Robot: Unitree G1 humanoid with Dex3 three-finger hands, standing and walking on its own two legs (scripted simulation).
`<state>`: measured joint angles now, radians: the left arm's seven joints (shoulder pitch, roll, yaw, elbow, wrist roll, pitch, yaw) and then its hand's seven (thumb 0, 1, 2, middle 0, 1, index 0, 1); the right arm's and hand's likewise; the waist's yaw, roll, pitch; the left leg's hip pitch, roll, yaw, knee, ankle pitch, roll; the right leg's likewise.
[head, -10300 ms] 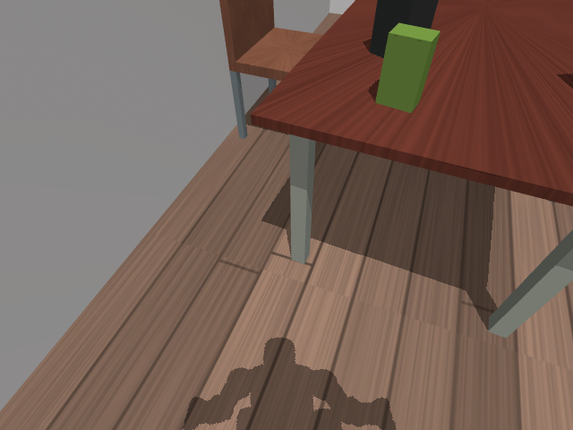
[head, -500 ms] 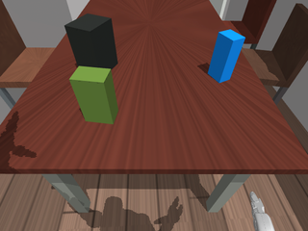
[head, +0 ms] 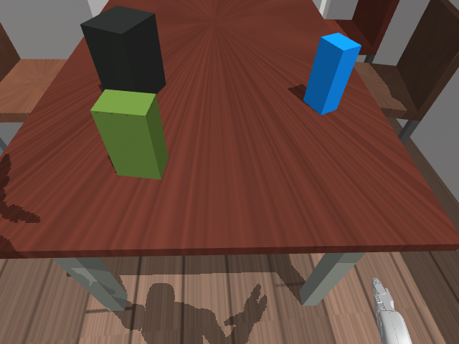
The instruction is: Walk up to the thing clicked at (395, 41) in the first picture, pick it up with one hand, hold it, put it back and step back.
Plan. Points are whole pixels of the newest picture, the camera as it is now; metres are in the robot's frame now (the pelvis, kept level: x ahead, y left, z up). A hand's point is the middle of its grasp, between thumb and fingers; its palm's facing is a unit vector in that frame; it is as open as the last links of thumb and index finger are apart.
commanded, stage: go down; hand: left
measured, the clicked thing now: (135, 137) +0.52 +0.20 +0.07
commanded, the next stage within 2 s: approach in 0.68 s
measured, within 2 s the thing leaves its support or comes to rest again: neither
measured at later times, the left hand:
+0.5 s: hand out of the picture +0.40 +0.40 +0.22, palm faces +0.23 -0.97 +0.02, open 17.7 cm
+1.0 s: hand out of the picture +0.41 +0.40 +0.19, palm faces +0.22 -0.98 +0.01, open 17.6 cm
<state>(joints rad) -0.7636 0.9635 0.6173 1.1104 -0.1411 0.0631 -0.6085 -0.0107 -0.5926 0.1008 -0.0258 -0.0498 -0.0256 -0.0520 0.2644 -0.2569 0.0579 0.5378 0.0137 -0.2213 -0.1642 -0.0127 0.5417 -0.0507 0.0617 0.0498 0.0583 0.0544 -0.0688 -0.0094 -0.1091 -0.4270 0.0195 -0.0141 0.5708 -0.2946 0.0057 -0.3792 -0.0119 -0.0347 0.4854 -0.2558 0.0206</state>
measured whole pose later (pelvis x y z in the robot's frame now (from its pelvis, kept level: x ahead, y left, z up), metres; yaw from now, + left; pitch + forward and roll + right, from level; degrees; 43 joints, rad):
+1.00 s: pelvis +0.01 +0.01 -0.01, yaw +0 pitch +13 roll -2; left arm -0.86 1.01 0.57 1.21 -0.13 0.01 -0.60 -0.01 -0.58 0.10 -0.03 -0.06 -0.02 -0.07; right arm 0.27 -0.26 0.06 0.49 0.02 -0.22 -0.14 -0.01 0.55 -0.05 0.06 0.05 0.06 0.05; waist -0.09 -0.01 -0.13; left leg -0.55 0.02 -0.02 0.68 -0.35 0.01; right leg -0.49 -0.01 -0.04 0.57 -0.30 0.03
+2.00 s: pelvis -0.02 -0.01 -0.04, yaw -2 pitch +14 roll -2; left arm -0.85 0.53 0.42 1.00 -0.12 -0.12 -0.13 -0.01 -0.60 0.02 -0.06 -0.03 -0.07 -0.01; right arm 0.33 -0.26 -0.03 0.26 0.02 -0.09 -0.02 -0.01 0.54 -0.05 0.06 0.05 0.06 0.05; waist -0.13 0.00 -0.11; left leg -0.70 0.04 0.00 0.86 -0.41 0.00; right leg -0.68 0.01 -0.01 0.81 -0.38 0.01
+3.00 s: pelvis -0.02 +0.00 -0.04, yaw -3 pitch +17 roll -2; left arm -0.96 0.58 0.45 1.12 -0.07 -0.17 -0.08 -0.01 -0.61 0.17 -0.48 -0.33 -0.49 -0.32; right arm 0.35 -0.24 -0.02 0.14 -0.01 -0.06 0.00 -0.01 0.52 -0.05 0.06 0.05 0.06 0.05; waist -0.18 0.00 -0.12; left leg -0.79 0.05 0.00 0.92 -0.43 0.00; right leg -0.77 0.01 -0.01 0.85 -0.38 0.02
